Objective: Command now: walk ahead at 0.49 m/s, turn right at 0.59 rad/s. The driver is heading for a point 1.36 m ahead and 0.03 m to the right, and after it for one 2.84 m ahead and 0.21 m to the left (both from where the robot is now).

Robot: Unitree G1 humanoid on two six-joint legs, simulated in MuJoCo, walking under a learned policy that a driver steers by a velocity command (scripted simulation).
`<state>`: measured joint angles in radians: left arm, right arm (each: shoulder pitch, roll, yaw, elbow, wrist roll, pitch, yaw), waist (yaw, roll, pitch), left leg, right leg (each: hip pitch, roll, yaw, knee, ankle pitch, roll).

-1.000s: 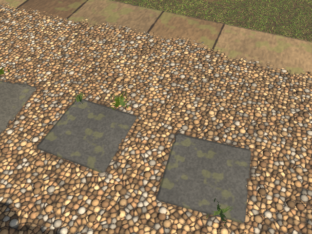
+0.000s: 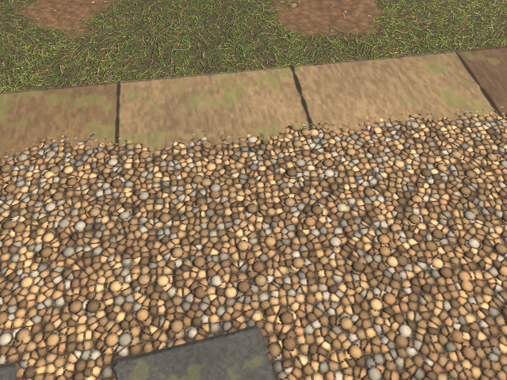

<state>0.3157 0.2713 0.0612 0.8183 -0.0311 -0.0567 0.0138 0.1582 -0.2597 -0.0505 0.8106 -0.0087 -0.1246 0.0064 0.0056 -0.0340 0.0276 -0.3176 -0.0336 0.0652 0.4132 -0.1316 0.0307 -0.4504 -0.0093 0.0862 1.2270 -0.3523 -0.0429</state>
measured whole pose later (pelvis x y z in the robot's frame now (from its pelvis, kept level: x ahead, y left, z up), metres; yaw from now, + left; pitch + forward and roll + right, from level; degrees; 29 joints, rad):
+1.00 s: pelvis +0.55 -0.11 -0.03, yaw -3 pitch +3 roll -1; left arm 0.32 0.27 0.06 0.82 0.00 -0.06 0.03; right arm 0.11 -0.27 -0.06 0.70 0.02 -0.07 0.06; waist 0.02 0.01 0.03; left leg -0.54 -0.05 0.06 0.64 -0.15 0.11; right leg -0.07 -0.03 -0.13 0.83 -0.48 0.00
